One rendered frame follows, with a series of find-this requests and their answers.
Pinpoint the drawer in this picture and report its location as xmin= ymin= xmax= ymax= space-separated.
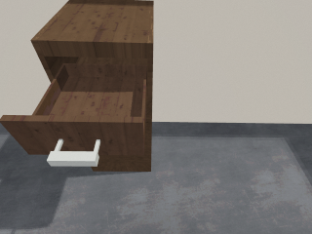
xmin=0 ymin=63 xmax=147 ymax=156

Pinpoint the handle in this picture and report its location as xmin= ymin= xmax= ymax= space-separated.
xmin=47 ymin=138 xmax=100 ymax=167

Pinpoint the cabinet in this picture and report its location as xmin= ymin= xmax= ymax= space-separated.
xmin=30 ymin=0 xmax=154 ymax=172

